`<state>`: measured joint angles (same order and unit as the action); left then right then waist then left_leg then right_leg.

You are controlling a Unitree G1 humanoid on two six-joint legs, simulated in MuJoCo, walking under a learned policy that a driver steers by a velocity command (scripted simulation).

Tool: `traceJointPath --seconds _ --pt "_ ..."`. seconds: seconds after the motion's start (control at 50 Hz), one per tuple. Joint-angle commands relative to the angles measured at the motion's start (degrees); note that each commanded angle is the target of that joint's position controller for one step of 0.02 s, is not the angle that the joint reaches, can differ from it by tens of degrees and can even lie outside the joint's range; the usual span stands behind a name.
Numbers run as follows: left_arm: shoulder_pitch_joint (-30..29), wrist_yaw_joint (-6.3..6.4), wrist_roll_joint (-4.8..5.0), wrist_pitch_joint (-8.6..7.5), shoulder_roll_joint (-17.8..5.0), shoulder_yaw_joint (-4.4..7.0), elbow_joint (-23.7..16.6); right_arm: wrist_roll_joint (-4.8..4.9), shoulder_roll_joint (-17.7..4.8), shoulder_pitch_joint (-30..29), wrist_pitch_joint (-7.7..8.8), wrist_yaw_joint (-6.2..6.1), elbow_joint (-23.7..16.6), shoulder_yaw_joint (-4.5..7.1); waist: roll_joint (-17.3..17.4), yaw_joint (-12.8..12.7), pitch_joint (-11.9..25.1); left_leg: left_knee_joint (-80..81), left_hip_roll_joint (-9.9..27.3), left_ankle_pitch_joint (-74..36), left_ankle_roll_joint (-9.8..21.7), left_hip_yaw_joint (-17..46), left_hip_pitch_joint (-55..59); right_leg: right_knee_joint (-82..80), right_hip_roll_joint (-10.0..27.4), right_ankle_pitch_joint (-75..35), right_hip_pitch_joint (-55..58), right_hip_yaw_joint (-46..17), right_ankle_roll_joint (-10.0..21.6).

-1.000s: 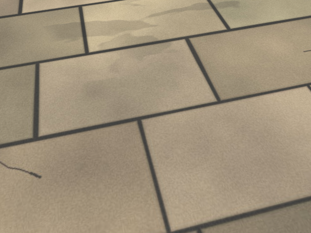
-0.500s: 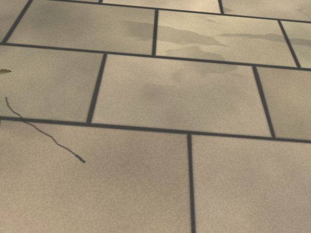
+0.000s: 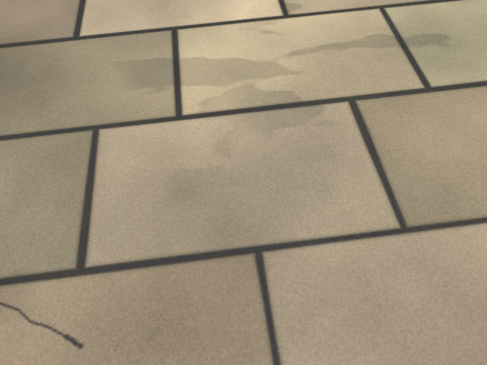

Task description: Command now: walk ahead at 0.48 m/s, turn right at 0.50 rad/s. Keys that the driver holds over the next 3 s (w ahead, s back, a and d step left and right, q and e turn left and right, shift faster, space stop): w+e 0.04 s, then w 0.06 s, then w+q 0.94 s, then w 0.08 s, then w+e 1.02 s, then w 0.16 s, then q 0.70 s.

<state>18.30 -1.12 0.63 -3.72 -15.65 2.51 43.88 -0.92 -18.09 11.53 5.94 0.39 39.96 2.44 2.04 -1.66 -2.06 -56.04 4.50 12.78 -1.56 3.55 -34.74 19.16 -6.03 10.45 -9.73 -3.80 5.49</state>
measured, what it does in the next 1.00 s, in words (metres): walks ahead, turning left: left foot, then right foot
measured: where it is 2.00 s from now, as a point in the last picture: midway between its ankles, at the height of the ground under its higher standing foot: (204, 181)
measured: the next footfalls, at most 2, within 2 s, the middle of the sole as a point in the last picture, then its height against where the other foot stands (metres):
left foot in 0.26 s outside the picture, level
right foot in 0.74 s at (301, 309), level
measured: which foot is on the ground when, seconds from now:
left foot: up 0.00-0.24, down 0.26-0.76, up 0.78-1.00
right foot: down 0.00-0.28, up 0.30-0.72, down 0.74-1.00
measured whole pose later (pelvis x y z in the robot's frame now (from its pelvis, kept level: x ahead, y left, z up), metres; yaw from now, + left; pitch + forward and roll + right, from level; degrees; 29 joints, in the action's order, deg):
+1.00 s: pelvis +0.58 +0.01 +0.00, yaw +20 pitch +1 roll -2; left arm 17.3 -0.4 -0.4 -5.5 -15.7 3.5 44.2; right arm 1.3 -18.9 13.3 0.8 0.1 38.0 4.2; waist 3.1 -2.6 -1.7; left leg -60.6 4.4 14.1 -1.1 3.8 -36.5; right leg 18.0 -2.0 11.6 -7.2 5.0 2.0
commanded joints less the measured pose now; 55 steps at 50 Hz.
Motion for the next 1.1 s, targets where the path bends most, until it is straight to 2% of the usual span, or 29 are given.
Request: traceJointPath --seconds 0.02,0.08,0.16,0.22,0.24,0.26,0.28,0.3,0.32,0.34,0.36,0.38,0.4,0.46,0.56,0.6,0.66,0.72,0.74,0.76,0.78,0.8,0.82,0.84,0.86,0.9,0.96,1.04,1.1 --pt "-2.0 1.31 0.47 -0.84 -11.0 2.97 -4.2 -0.32 -3.7 -4.1 0.32 -0.39 -5.2 1.03 -5.1 0.6 -0.4 10.9 -1.0 -9.8 -2.3 -0.9 -1.3 -8.9 12.1 -13.5 -2.9 -10.9 9.0" --pt "1.6 1.94 0.8 -0.36 -10.7 2.93 -2.7 0.32 -1.6 -10.2 0.97 0.36 -6.3 0.18 -6.0 -2.3 0.0 22.4 -3.5 -20.6 -2.4 -2.3 4.8 -8.1 10.6 -11.5 -4.4 -8.9 6.5" --pt "5.4 2.15 0.65 -0.04 -9.9 2.6 -0.5 1.18 -2.9 -13.9 1.69 1.54 -7.1 0.53 -7.0 -3.6 -0.7 28.4 -3.2 -22.1 0.5 -1.2 3.3 -5.4 15.0 -11.8 5.2 -11.0 5.7" --pt "5.3 2.18 0.16 0.7 -10.9 2.95 0.2 1.4 -4.7 -11.6 1.52 1.78 -6.9 1.28 -7.9 -1.7 0.4 28.8 -4.2 -12.1 4.3 -2.9 3.9 0.3 17.5 -28.1 13.5 -10.1 4.2" --pt "4.7 2.19 -0.06 1.02 -11.3 2.98 0.1 1.44 -6.0 -7.5 1.46 1.63 -6.0 2.0 -8.4 0.6 3.5 29.0 -6.1 -9.7 6.0 -4.7 9.3 6.0 16.6 -40.0 14.8 -8.6 3.5" --pt "3.6 2.24 -0.49 1.38 -10.8 2.57 -0.4 1.41 -7.8 0.1 1.37 1.47 -4.2 2.94 -7.7 4.9 9.2 29.6 -6.0 -12.4 8.4 -4.9 20.2 16.1 14.2 -46.2 12.9 -5.8 2.2" --pt "3.8 2.49 -1.67 1.44 -8.8 1.55 -1.8 0.77 -10.5 9.7 1.15 1.36 -2.8 3.38 -2.7 8.1 17.8 27.0 2.8 -15.9 12.6 6.9 37.5 31.9 11.4 -33.1 2.7 -4.2 0.9" --pt "12.3 1.75 -1.19 0.5 -3.4 0.01 -1.9 1.15 -14.4 13.1 0.77 1.9 -1.0 4.66 14.6 4.1 24.0 31.0 15.3 -4.9 23.4 34.7 57.4 53.1 0.7 10.6 -20.9 -0.7 -4.2" --pt "8.8 1.39 -0.73 -0.63 -7.6 0.33 -2.2 2.8 -8.6 13.2 0.57 2.11 -0.9 3.35 10.6 6.0 21.6 37.5 14.6 6.2 21.9 42.8 57.7 57.5 2.5 19.9 -29.2 -5.0 -3.9" --pt "1.0 0.88 0.77 -1.66 -10.5 1.1 -4.3 2.47 -6.5 8.9 0.18 1.68 -1.8 2.73 5.6 6.7 11.8 38.8 12.9 6.2 19.2 34.5 49.9 57.3 5.6 15.3 -32.8 -5.0 -3.5" --pt "-3.7 0.72 0.5 -2.59 -9.8 0.75 -5.5 1.5 -6.4 6.2 -0.3 1.44 -2.7 2.59 -0.7 6.1 7.2 40.0 10.3 0.7 17.8 29.1 42.1 54.3 7.3 11.8 -31.8 -3.7 -3.3" --pt "-5.6 0.63 -0.49 -3.16 -9.2 0.88 -6.2 1.19 -6.1 4.7 -0.55 1.38 -3.0 2.45 -2.9 4.5 3.3 41.0 8.4 -6.2 17.8 25.5 36.4 50.0 8.5 9.9 -31.4 -2.9 -3.8" --pt "-4.9 0.6 -1.26 -3.24 -8.9 1.02 -6.3 0.66 -5.6 4.1 -0.55 1.13 -3.2 2.21 -1.8 2.8 3.4 42.0 6.7 -11.1 17.5 22.9 33.3 46.8 9.8 8.2 -28.4 -2.9 -4.3" --pt "-3.7 0.76 -1.85 -2.48 -6.9 0.54 -6.6 1.59 -5.8 3.9 -0.84 0.55 -3.1 2.34 1.3 1.0 3.3 43.9 4.6 -17.1 18.4 18.5 27.8 38.2 10.2 8.1 -25.6 -0.9 -7.1" --pt "-14.6 0.78 -1.58 -2.45 -4.4 -0.59 -9.3 2.22 -8.6 7.2 -1.89 -1.05 -1.4 3.39 1.8 4.4 1.2 44.1 0.4 -14.2 14.9 12.7 19.2 18.2 7.2 -10.1 -19.2 0.6 -9.6" --pt "-17.6 0.46 -0.99 -2.8 -4.7 -0.43 -10.0 2.44 -8.7 9.4 -2.44 -1.3 -0.5 3.48 2.1 5.5 1.6 42.8 0.3 -11.6 13.7 13.8 18.9 14.1 5.5 -14.8 -15.7 0.4 -9.7" --pt "-19.1 0.23 -0.37 -3.2 -6.6 0.52 -10.8 2.84 -8.0 10.8 -3.11 -1.51 0.0 3.45 3.1 5.2 2.0 38.9 2.0 -7.3 12.3 18.6 23.4 9.6 5.2 -12.2 -13.9 -1.8 -8.5" --pt "-13.1 0.53 -0.21 -3.74 -8.8 2.08 -9.4 2.52 -6.9 9.2 -3.71 -1.49 -0.4 3.33 4.6 1.1 3.6 31.8 1.3 -9.1 10.0 20.8 24.8 5.4 5.8 -7.5 -5.0 -1.0 -5.1" --pt "-7.1 0.95 -0.9 -3.94 -10.7 2.93 -8.7 2.09 -4.5 8.9 -3.59 -1.23 -1.1 2.43 3.0 -1.9 8.8 22.5 -1.4 -8.8 8.2 18.0 21.9 5.6 10.2 -5.8 5.6 -3.8 -2.5" --pt "1.5 1.44 -1.11 -3.61 -13.9 3.73 -7.9 0.71 -0.4 10.9 -3.43 -1.21 -2.1 1.09 -6.2 -4.0 17.1 5.6 -6.4 8.0 5.9 11.5 13.8 6.2 21.0 -3.2 20.0 -15.2 0.9" --pt "3.9 0.86 -1.12 -2.65 -16.7 4.54 -5.7 3.05 -0.2 17.7 -2.92 -1.2 -3.9 0.67 -24.2 -0.2 19.9 -9.8 -9.9 22.9 3.7 6.3 -5.0 0.0 31.2 12.4 30.1 -41.6 9.4" --pt "1.0 0.59 -0.43 -2.49 -10.9 3.45 -7.0 3.64 -6.0 16.0 -3.1 -1.49 -1.9 1.86 -14.1 -1.4 13.0 -15.8 -5.4 18.8 2.5 7.6 -9.8 -2.6 29.5 20.7 24.6 -40.4 7.9" --pt "-0.9 0.75 -0.47 -2.25 -8.0 2.68 -7.2 3.1 -8.0 10.2 -3.46 -1.4 -2.5 2.52 -8.9 -2.5 7.0 -16.8 -3.7 13.4 2.1 6.1 -10.4 -2.7 26.8 16.9 18.6 -30.1 5.6" --pt "-3.2 0.65 -0.98 -2.15 -7.2 2.25 -7.2 2.54 -7.1 7.9 -3.74 -1.38 -2.8 2.54 -5.3 -1.5 3.9 -15.6 -1.9 9.6 1.5 5.0 -8.3 -3.8 24.1 8.7 12.5 -23.1 4.6" --pt "-4.7 0.67 -1.18 -2.08 -6.1 1.97 -6.6 2.03 -6.4 6.1 -3.81 -1.2 -3.5 2.73 -5.8 -0.6 1.8 -13.1 -0.5 7.1 1.3 4.8 -7.5 -4.9 22.1 3.2 8.9 -18.3 4.5" --pt "-5.3 0.81 -1.38 -2.45 -5.7 1.96 -5.8 2.55 -4.2 6.1 -4.28 -0.56 -4.0 2.5 -8.5 0.6 1.1 -11.0 1.2 4.7 1.1 3.3 -4.3 -7.6 19.9 -2.3 4.7 -11.2 4.2" --pt "-4.6 0.86 -0.9 -2.97 -7.4 2.7 -4.0 2.22 -2.3 3.0 -4.69 -0.23 -5.7 1.94 -6.9 0.6 0.2 -6.2 2.1 1.4 0.3 2.5 -6.5 -10.0 20.6 -8.6 4.2 -5.5 5.8" --pt "-4.5 1.02 -0.81 -2.49 -9.3 3.22 -2.4 2.23 -1.5 -1.5 -4.11 0.83 -6.9 1.37 -5.5 -0.6 -0.2 5.6 2.0 -9.2 0.4 0.8 -5.9 -10.6 19.7 -15.0 6.1 2.6 5.1" --pt "-1.1 0.93 -0.15 -2.0 -10.4 3.25 -0.2 2.1 0.1 -7.6 -3.36 1.71 -8.6 0.49 -4.3 -2.9 -1.7 14.8 0.5 -13.3 1.7 -1.8 -2.4 -10.9 19.5 -15.7 6.5 6.0 4.5"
